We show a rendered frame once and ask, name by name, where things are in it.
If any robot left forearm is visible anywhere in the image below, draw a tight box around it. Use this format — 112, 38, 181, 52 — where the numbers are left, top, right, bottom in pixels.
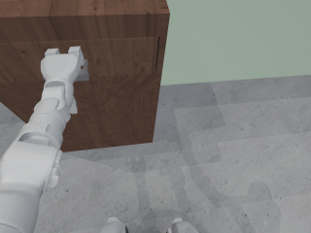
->
0, 78, 74, 179

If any handle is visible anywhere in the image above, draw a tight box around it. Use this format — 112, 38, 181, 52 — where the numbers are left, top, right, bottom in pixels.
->
43, 59, 89, 82

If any robot left hand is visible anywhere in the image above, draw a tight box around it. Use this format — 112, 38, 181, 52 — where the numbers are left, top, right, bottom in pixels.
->
40, 46, 85, 115

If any left robot thigh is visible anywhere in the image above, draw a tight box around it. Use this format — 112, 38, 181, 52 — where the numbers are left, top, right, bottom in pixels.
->
99, 221, 126, 233

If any robot right shin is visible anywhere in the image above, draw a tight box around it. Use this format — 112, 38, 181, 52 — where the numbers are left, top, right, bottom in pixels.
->
172, 217, 182, 224

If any drawer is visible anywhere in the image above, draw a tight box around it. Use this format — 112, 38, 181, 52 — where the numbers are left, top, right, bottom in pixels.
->
0, 37, 158, 83

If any cabinet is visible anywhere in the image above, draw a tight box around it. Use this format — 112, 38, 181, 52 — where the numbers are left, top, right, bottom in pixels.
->
0, 0, 170, 152

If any robot left upper arm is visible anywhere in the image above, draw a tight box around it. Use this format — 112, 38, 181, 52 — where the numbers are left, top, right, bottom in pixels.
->
0, 141, 63, 233

